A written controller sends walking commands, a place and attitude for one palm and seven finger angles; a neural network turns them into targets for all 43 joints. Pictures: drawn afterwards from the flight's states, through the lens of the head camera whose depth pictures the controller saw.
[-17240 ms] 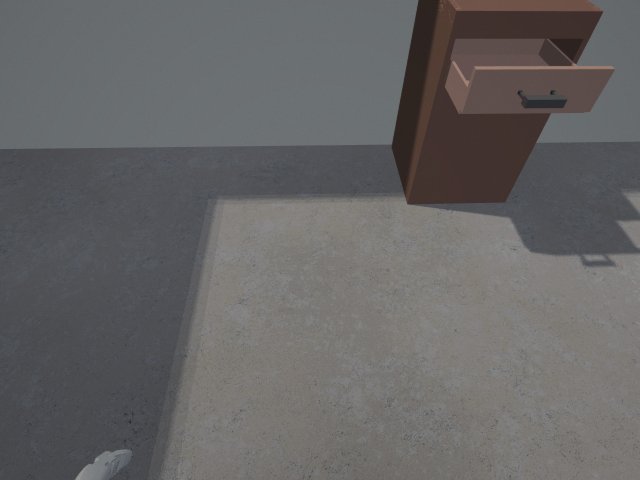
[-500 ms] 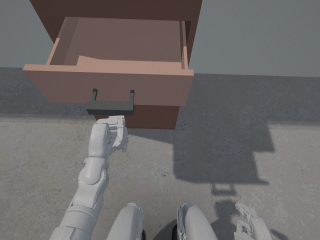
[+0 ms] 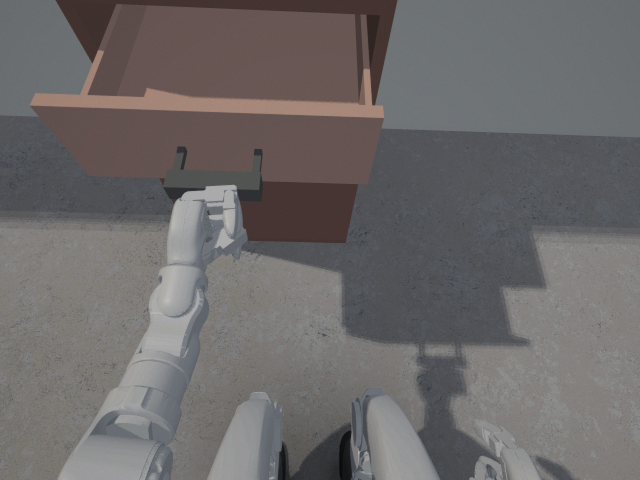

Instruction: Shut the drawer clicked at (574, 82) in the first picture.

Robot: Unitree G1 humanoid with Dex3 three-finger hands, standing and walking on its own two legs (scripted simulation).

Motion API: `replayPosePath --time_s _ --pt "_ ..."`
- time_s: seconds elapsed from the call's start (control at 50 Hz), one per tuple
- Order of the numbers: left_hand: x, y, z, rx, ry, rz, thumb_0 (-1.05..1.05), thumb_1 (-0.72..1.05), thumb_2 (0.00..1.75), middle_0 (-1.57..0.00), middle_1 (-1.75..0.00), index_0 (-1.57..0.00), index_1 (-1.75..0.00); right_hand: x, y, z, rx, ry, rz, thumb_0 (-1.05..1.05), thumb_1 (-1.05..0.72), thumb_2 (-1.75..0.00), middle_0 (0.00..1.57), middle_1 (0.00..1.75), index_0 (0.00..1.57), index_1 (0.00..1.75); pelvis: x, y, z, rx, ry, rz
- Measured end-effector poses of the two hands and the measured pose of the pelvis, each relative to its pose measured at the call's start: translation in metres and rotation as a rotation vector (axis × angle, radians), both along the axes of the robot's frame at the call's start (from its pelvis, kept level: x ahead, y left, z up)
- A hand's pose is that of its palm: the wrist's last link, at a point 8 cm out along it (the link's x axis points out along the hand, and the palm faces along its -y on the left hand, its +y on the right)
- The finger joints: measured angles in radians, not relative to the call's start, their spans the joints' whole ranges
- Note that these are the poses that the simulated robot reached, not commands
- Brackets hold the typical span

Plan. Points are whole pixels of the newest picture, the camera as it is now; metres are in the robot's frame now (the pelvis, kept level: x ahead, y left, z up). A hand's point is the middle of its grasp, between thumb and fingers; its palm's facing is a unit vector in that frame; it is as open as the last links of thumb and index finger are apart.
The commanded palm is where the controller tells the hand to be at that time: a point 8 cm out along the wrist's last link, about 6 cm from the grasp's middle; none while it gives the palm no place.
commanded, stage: push the drawer shut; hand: left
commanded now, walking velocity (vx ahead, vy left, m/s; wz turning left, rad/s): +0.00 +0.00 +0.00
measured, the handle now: (217, 170) +0.50 +0.13 +0.02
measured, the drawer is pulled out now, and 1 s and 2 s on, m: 0.19 0.06 0.00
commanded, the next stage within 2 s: pull the fist back off the drawer in 1.80 s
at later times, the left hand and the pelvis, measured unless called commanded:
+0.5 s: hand (251, 179) +0.49 +0.09 +0.02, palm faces -0.03 -1.00 -0.05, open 3.0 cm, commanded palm +0.48 +0.13 +0.03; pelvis -0.01 +0.01 -0.01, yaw -1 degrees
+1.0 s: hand (249, 147) +0.54 +0.09 +0.02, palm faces -0.04 -1.00 -0.04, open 3.0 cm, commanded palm +0.54 +0.13 +0.03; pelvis +0.00 +0.01 -0.01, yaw -2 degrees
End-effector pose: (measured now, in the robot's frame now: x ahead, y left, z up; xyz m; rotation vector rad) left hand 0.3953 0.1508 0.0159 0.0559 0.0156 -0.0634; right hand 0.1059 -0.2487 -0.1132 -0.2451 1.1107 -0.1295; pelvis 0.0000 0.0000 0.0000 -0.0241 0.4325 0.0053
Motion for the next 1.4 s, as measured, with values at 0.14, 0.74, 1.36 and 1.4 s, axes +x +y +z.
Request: replayPosePath --time_s 0.14,0.74,1.36,1.4 --pt "0.016 -0.001 0.001 0.000 -0.003 0.004 -0.05 0.77 0.96 -1.40 -1.60 -1.40 -1.60 -0.022 -0.003 -0.001 -0.017 0.032 -0.024 0.01 -0.90 -0.90 0.20 0.30 0.20 0.30 -0.007 0.002 -0.002 -0.005 0.004 -0.001" --pt "0.100 -0.009 0.005 -0.006 0.000 0.028 0.01 0.81 0.96 -1.40 -1.60 -1.40 -1.60 -0.103 0.003 -0.004 -0.018 0.263 -0.119 0.01 -0.90 -0.90 0.20 0.30 0.20 0.30 -0.006 0.010 -0.009 -0.014 0.077 -0.024" --pt "0.160 -0.009 0.008 -0.018 0.015 0.032 0.03 0.78 0.95 -1.40 -1.60 -1.40 -1.60 -0.142 0.010 -0.004 -0.041 0.386 -0.155 0.01 -0.90 -0.90 0.20 0.30 0.20 0.30 -0.008 0.012 -0.023 -0.047 0.143 -0.020" --pt "0.165 -0.010 0.008 -0.019 0.015 0.034 0.04 0.78 0.96 -1.40 -1.60 -1.40 -1.60 -0.147 0.011 -0.003 -0.043 0.396 -0.161 0.01 -0.90 -0.90 0.20 0.30 0.20 0.30 -0.008 0.012 -0.025 -0.048 0.148 -0.021"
